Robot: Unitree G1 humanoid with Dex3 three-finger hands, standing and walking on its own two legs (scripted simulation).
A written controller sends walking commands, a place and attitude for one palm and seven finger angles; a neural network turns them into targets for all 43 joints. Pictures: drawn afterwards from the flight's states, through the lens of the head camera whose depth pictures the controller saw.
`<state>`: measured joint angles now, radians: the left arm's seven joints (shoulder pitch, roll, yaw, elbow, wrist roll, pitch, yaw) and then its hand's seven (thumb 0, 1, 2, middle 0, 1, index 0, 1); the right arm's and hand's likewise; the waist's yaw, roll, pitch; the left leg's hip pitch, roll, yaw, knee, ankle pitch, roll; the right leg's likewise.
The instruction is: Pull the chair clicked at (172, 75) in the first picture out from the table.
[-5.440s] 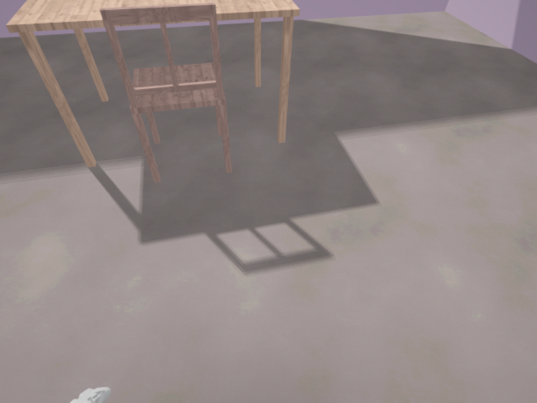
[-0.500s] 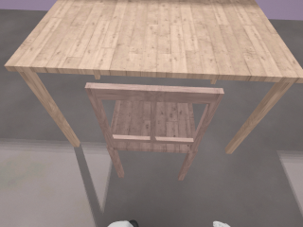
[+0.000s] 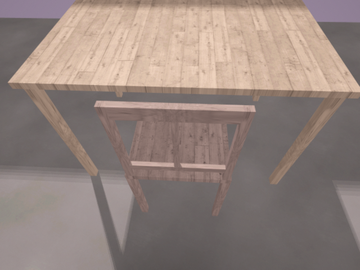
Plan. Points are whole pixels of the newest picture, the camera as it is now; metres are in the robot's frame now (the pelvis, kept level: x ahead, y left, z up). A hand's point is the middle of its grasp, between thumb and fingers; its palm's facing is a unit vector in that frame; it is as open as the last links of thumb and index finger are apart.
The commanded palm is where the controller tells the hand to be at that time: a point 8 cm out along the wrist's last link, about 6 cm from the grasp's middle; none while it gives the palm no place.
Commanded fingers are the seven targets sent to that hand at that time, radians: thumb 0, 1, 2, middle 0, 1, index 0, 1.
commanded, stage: come to a stop and stand still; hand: left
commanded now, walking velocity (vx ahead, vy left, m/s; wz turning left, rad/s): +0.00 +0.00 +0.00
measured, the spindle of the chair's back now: (176, 145) +0.48 +0.06 -0.10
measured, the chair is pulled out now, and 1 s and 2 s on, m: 0.00 0.00 0.00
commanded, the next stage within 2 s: look again from close up in 0.56 s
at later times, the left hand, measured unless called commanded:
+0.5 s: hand out of the picture -0.01 +0.20 -0.18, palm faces +0.03 -0.98 -0.18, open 7.4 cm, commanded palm none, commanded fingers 0.00 0.90 0.90 -0.20 -0.30 -0.20 -0.30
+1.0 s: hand out of the picture -0.01 +0.21 -0.18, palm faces +0.03 -0.97 -0.24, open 7.4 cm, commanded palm none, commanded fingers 0.00 0.90 0.90 -0.20 -0.30 -0.20 -0.30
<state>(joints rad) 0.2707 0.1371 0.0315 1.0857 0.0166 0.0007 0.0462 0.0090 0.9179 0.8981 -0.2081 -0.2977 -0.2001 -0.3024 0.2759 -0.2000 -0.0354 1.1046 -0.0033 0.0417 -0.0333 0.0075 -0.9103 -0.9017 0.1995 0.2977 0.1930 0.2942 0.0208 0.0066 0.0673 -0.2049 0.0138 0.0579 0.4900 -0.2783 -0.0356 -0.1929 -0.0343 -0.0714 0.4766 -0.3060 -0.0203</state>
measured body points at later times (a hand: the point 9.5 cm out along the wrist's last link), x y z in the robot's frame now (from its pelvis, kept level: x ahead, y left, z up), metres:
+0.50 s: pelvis -0.01 +0.03 +0.00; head +0.00 +0.04 +0.45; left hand -0.01 +0.26 -0.16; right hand +0.00 -0.20 -0.15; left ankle -0.04 +0.13 -0.74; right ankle -0.04 -0.10 -0.74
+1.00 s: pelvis -0.03 +0.02 +0.00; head -0.03 +0.02 +0.45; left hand -0.01 +0.26 -0.16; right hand +0.02 -0.21 -0.16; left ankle -0.04 +0.13 -0.74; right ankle -0.04 -0.10 -0.74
